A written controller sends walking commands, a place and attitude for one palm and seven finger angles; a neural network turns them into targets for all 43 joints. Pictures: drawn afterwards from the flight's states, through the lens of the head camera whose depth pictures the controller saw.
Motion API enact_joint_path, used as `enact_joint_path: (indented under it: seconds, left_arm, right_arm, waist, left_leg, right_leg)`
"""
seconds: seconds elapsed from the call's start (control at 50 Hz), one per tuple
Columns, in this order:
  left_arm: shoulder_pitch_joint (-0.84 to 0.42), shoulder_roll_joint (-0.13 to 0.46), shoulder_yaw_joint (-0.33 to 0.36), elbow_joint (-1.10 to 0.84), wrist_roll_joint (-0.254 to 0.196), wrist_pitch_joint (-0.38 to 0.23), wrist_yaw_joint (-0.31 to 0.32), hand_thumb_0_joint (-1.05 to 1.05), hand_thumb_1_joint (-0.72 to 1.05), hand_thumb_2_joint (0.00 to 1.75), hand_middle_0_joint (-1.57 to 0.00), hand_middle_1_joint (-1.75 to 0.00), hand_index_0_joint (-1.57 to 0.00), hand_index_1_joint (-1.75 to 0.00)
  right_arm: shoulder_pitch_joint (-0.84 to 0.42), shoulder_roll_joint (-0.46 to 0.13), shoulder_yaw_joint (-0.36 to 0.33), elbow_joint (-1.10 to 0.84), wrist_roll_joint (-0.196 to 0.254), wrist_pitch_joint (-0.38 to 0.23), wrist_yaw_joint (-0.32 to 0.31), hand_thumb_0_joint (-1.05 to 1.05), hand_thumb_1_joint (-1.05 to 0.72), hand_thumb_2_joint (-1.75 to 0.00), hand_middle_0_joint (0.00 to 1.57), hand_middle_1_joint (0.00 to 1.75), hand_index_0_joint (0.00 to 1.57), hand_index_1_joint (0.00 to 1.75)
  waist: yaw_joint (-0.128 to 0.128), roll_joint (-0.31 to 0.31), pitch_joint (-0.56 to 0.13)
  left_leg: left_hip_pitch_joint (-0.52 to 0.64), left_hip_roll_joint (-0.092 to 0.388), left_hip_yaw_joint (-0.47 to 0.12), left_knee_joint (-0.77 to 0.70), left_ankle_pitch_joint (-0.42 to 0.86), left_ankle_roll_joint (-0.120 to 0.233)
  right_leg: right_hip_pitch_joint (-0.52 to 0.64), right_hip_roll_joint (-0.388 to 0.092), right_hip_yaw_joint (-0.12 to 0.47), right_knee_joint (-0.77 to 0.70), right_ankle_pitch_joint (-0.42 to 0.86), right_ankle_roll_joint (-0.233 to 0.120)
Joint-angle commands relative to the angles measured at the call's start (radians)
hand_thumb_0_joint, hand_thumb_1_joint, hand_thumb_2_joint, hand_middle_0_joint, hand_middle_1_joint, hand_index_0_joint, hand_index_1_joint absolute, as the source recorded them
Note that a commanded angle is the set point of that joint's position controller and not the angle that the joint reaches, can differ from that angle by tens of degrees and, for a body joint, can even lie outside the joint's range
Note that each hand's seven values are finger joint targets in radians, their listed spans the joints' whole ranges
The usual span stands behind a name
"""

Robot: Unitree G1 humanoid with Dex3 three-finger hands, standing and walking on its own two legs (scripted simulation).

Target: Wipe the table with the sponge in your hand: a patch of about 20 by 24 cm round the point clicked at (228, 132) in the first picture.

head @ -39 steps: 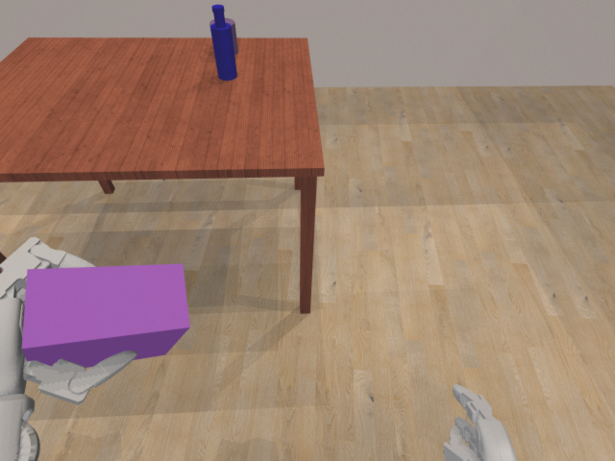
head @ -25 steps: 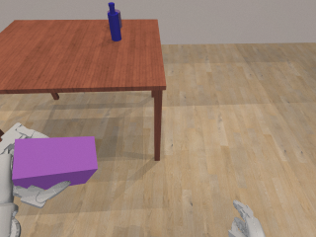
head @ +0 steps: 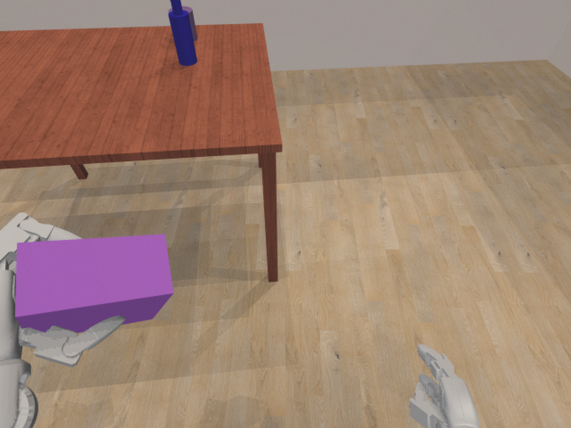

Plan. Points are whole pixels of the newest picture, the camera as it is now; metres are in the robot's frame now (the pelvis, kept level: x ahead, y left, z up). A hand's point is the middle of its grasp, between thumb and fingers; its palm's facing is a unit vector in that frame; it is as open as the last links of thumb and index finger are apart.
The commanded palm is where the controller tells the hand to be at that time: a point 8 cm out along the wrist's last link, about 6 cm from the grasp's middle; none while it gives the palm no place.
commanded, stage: turn to face it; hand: left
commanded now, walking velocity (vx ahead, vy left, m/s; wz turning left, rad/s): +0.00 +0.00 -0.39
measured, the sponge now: (119, 285) +0.23 +0.21 +0.14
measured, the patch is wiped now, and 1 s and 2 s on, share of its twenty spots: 0.00 0.00 0.00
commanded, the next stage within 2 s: take the last steps up to it in 0.54 s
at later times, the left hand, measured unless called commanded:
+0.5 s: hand (135, 275) +0.24 +0.19 +0.15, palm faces +0.33 -0.84 -0.44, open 10.8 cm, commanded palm +0.19 +0.24 +0.18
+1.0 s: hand (164, 265) +0.25 +0.16 +0.15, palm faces +0.27 -0.85 -0.45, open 10.7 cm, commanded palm +0.20 +0.22 +0.18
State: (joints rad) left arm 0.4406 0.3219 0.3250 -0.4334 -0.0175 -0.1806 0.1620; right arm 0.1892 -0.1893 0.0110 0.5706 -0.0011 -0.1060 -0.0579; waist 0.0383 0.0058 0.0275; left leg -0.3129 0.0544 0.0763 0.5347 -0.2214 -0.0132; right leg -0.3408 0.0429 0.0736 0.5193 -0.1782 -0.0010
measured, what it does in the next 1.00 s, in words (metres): steps on the spot: left foot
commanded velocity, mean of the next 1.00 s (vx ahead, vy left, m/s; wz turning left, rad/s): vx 0.11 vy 0.06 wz -0.14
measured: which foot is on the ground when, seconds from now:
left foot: down 0.00-0.48, up 0.50-0.74, down 0.76-0.94, up 0.96-1.00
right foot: down 0.00-1.00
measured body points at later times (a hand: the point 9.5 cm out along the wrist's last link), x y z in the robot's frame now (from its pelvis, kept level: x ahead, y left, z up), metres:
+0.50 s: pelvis -0.01 -0.02 -0.02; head +0.01 -0.05 +0.43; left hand +0.21 +0.23 +0.18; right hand +0.13 -0.26 -0.12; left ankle +0.04 +0.12 -0.73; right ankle +0.05 -0.11 -0.73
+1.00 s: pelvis +0.00 -0.04 -0.01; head -0.01 -0.06 +0.44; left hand +0.23 +0.21 +0.18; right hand +0.09 -0.29 -0.12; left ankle -0.03 +0.11 -0.70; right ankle +0.01 -0.11 -0.73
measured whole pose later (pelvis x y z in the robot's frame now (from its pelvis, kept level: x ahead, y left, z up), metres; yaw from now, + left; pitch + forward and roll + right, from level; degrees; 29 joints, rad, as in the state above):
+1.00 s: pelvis +0.00 -0.04 -0.01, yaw -8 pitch -1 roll +0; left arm 0.44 0.34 0.32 -0.38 0.01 -0.20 0.14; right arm 0.26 -0.22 -0.02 0.66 -0.01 -0.09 -0.06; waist -0.01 0.06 0.00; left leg -0.32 0.06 0.01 0.90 -0.45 -0.01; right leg -0.32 0.01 -0.13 0.64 -0.31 -0.07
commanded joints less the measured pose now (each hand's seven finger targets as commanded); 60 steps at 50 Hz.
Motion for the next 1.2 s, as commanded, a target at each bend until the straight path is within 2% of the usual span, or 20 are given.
enact_joint_path:
  seconds: [0.0, 0.16, 0.32, 0.4, 0.42, 0.46, 0.5, 0.56, 0.68, 0.74, 0.78, 0.86, 0.88, 0.9, 0.92, 0.94, 0.96, 1.0, 1.06, 1.18]
  left_arm:
    - [-0.092, 0.172, 0.113, -0.259, -0.014, -0.075, 0.016, 0.0, 0.1, 1.3, -1.2, -1.6, -1.2, -1.6]
    - [-0.019, 0.2, 0.162, -0.272, -0.022, -0.093, 0.016, 0.0, 0.1, 1.3, -1.2, -1.6, -1.2, -1.6]
    - [0.008, 0.191, 0.168, -0.296, -0.038, -0.096, 0.004, 0.0, 0.1, 1.3, -1.2, -1.6, -1.2, -1.6]
    - [-0.079, 0.168, 0.116, -0.295, -0.027, -0.088, 0.0, 0.0, 0.1, 1.3, -1.2, -1.6, -1.2, -1.6]
    - [-0.093, 0.169, 0.113, -0.268, -0.019, -0.082, -0.001, 0.0, 0.1, 1.3, -1.2, -1.6, -1.2, -1.6]
    - [-0.102, 0.218, 0.145, -0.233, -0.018, -0.068, 0.006, 0.0, 0.1, 1.3, -1.2, -1.6, -1.2, -1.6]
    - [-0.052, 0.242, 0.18, -0.23, -0.017, -0.071, 0.011, 0.0, 0.1, 1.3, -1.2, -1.6, -1.2, -1.6]
    - [0.011, 0.235, 0.197, -0.262, -0.019, -0.099, 0.01, 0.0, 0.1, 1.3, -1.2, -1.6, -1.2, -1.6]
    - [0.007, 0.219, 0.167, -0.288, -0.007, -0.109, 0.014, 0.0, 0.1, 1.3, -1.2, -1.6, -1.2, -1.6]
    - [0.019, 0.206, 0.15, -0.312, -0.007, -0.115, 0.015, 0.0, 0.1, 1.3, -1.2, -1.6, -1.2, -1.6]
    - [0.069, 0.2, 0.153, -0.225, 0.0, -0.089, 0.012, 0.0, 0.1, 1.3, -1.2, -1.6, -1.2, -1.6]
    - [-0.012, 0.169, 0.097, -0.187, 0.008, -0.08, 0.004, 0.0, 0.1, 1.3, -1.2, -1.6, -1.2, -1.6]
    - [-0.058, 0.17, 0.094, -0.192, 0.01, -0.086, 0.003, 0.0, 0.1, 1.3, -1.2, -1.6, -1.2, -1.6]
    - [-0.108, 0.18, 0.086, -0.195, 0.021, -0.089, 0.001, 0.0, 0.1, 1.3, -1.2, -1.6, -1.2, -1.6]
    - [-0.129, 0.223, 0.11, -0.189, 0.024, -0.096, 0.005, 0.0, 0.1, 1.3, -1.2, -1.6, -1.2, -1.6]
    - [-0.136, 0.237, 0.132, -0.177, 0.013, -0.105, 0.005, 0.0, 0.1, 1.3, -1.2, -1.6, -1.2, -1.6]
    - [-0.141, 0.25, 0.131, -0.214, 0.008, -0.112, 0.001, 0.0, 0.1, 1.3, -1.2, -1.6, -1.2, -1.6]
    - [-0.084, 0.28, 0.174, -0.264, 0.012, -0.129, -0.006, 0.0, 0.1, 1.3, -1.2, -1.6, -1.2, -1.6]
    - [-0.012, 0.248, 0.175, -0.26, 0.007, -0.146, -0.004, 0.0, 0.1, 1.3, -1.2, -1.6, -1.2, -1.6]
    - [-0.019, 0.209, 0.149, -0.231, -0.003, -0.128, 0.021, 0.0, 0.1, 1.3, -1.2, -1.6, -1.2, -1.6]
  right_arm:
    - [-0.067, -0.127, -0.055, -0.156, 0.007, -0.038, -0.011, 0.0, -0.9, -0.9, 0.2, 0.3, 0.2, 0.3]
    - [-0.059, -0.113, -0.059, -0.158, 0.002, -0.025, -0.005, 0.0, -0.9, -0.9, 0.2, 0.3, 0.2, 0.3]
    - [-0.055, -0.129, -0.055, -0.162, 0.011, -0.052, -0.023, 0.0, -0.9, -0.9, 0.2, 0.3, 0.2, 0.3]
    - [-0.034, -0.134, -0.051, -0.137, 0.01, -0.081, -0.007, 0.0, -0.9, -0.9, 0.2, 0.3, 0.2, 0.3]
    - [-0.044, -0.137, -0.055, -0.139, 0.012, -0.082, -0.003, 0.0, -0.9, -0.9, 0.2, 0.3, 0.2, 0.3]
    - [-0.04, -0.116, -0.061, -0.152, 0.011, -0.069, -0.002, 0.0, -0.9, -0.9, 0.2, 0.3, 0.2, 0.3]
    - [-0.052, -0.105, -0.049, -0.131, -0.003, -0.051, 0.011, 0.0, -0.9, -0.9, 0.2, 0.3, 0.2, 0.3]
    - [-0.054, -0.084, -0.032, -0.125, 0.001, -0.026, 0.01, 0.0, -0.9, -0.9, 0.2, 0.3, 0.2, 0.3]
    - [-0.033, -0.106, -0.032, -0.133, -0.007, -0.011, 0.0, 0.0, -0.9, -0.9, 0.2, 0.3, 0.2, 0.3]
    - [-0.06, -0.155, -0.052, -0.162, 0.008, -0.02, -0.013, 0.0, -0.9, -0.9, 0.2, 0.3, 0.2, 0.3]
    - [-0.044, -0.132, -0.046, -0.126, -0.004, -0.02, -0.02, 0.0, -0.9, -0.9, 0.2, 0.3, 0.2, 0.3]
    - [-0.036, -0.154, -0.049, -0.08, -0.001, -0.042, -0.022, 0.0, -0.9, -0.9, 0.2, 0.3, 0.2, 0.3]
    - [-0.038, -0.156, -0.05, -0.076, 0.0, -0.043, -0.022, 0.0, -0.9, -0.9, 0.2, 0.3, 0.2, 0.3]
    - [-0.053, -0.153, -0.05, -0.074, -0.002, -0.041, -0.022, 0.0, -0.9, -0.9, 0.2, 0.3, 0.2, 0.3]
    - [-0.058, -0.132, -0.053, -0.08, 0.0, -0.038, -0.02, 0.0, -0.9, -0.9, 0.2, 0.3, 0.2, 0.3]
    - [-0.052, -0.15, -0.072, -0.082, 0.004, -0.041, -0.009, 0.0, -0.9, -0.9, 0.2, 0.3, 0.2, 0.3]
    - [-0.061, -0.157, -0.075, -0.082, -0.001, -0.041, -0.005, 0.0, -0.9, -0.9, 0.2, 0.3, 0.2, 0.3]
    - [-0.066, -0.133, -0.052, -0.067, -0.006, -0.017, 0.001, 0.0, -0.9, -0.9, 0.2, 0.3, 0.2, 0.3]
    - [-0.066, -0.106, -0.039, -0.075, -0.01, -0.009, 0.001, 0.0, -0.9, -0.9, 0.2, 0.3, 0.2, 0.3]
    - [-0.054, -0.091, -0.044, -0.095, -0.01, -0.029, -0.011, 0.0, -0.9, -0.9, 0.2, 0.3, 0.2, 0.3]
  waist:
    - [-0.022, 0.036, -0.129]
    - [-0.03, -0.033, -0.169]
    - [-0.017, 0.195, -0.175]
    - [-0.024, 0.16, -0.131]
    - [-0.023, 0.075, -0.1]
    - [-0.033, -0.271, -0.084]
    - [-0.028, -0.18, -0.076]
    - [-0.033, -0.136, -0.205]
    - [-0.045, -0.06, -0.248]
    - [-0.036, 0.204, -0.178]
    - [-0.06, 0.261, -0.087]
    - [-0.053, 0.197, -0.014]
    - [-0.05, 0.173, -0.037]
    - [-0.049, 0.093, -0.057]
    - [-0.05, -0.152, -0.086]
    - [-0.039, -0.232, -0.121]
    - [-0.03, -0.132, -0.074]
    - [-0.033, -0.03, -0.064]
    - [-0.042, -0.11, -0.094]
    - [-0.028, -0.143, -0.107]
  left_leg:
    - [-0.008, 0.071, -0.06, -0.086, -0.177, 0.015]
    - [0.088, 0.042, -0.031, 0.019, -0.11, 0.01]
    - [0.048, 0.288, -0.159, -0.151, 0.053, 0.108]
    - [0.041, 0.265, -0.025, -0.009, 0.188, 0.074]
    - [-0.007, 0.199, 0.015, 0.069, 0.059, 0.038]
    - [-0.092, -0.029, 0.045, 0.385, -0.327, -0.03]
    - [-0.195, -0.027, -0.082, 0.625, -0.287, -0.035]
    - [-0.135, -0.02, -0.084, 0.47, -0.234, -0.034]
    - [0.144, -0.049, 0.001, -0.124, -0.171, 0.028]
    - [0.221, 0.23, -0.307, -0.262, -0.169, 0.146]
    - [0.073, 0.264, -0.358, -0.294, -0.257, 0.206]
    - [0.041, 0.179, -0.161, -0.127, 0.036, 0.145]
    - [0.008, 0.146, -0.121, -0.037, 0.099, 0.124]
    - [-0.112, 0.103, -0.072, 0.107, 0.086, 0.099]
    - [-0.299, -0.01, 0.021, 0.37, -0.049, 0.047]
    - [-0.359, -0.042, -0.044, 0.595, -0.286, 0.02]
    - [-0.33, -0.007, -0.134, 0.673, -0.265, 0.006]
    - [-0.312, 0.042, -0.142, 0.657, -0.187, 0.001]
    - [-0.224, 0.049, -0.069, 0.46, -0.101, -0.002]
    - [-0.008, -0.014, 0.076, 0.082, -0.057, 0.017]
  right_leg:
    - [-0.003, -0.049, 0.107, -0.04, -0.052, -0.016]
    - [-0.095, -0.11, 0.219, -0.081, -0.04, -0.049]
    - [-0.082, -0.016, -0.012, 0.309, -0.195, 0.023]
    - [-0.007, -0.047, -0.077, 0.169, -0.142, 0.023]
    - [0.015, -0.061, -0.018, 0.077, -0.031, 0.006]
    - [-0.105, -0.282, 0.414, -0.197, -0.047, -0.103]
    - [-0.051, -0.336, 0.543, -0.275, -0.128, -0.18]
    - [0.104, -0.263, 0.304, -0.161, 0.097, -0.159]
    - [0.093, -0.18, 0.229, -0.178, -0.199, -0.087]
    - [-0.075, -0.003, -0.019, 0.156, -0.19, -0.01]
    - [-0.15, -0.014, -0.107, 0.361, -0.281, 0.007]
    - [-0.007, -0.038, -0.2, 0.096, -0.219, 0.015]
    - [0.108, -0.038, -0.207, -0.017, -0.151, 0.005]
    - [0.257, -0.107, -0.092, -0.073, -0.091, -0.036]
    - [0.385, -0.321, 0.268, -0.146, 0.006, -0.137]
    - [0.363, -0.469, 0.479, -0.239, -0.021, -0.2]
    - [0.248, -0.482, 0.513, -0.284, -0.147, -0.205]
    - [0.175, -0.437, 0.317, -0.245, -0.09, -0.204]
    - [0.142, -0.368, 0.105, -0.228, 0.043, -0.157]
    - [0.108, -0.332, 0.068, -0.213, -0.189, -0.133]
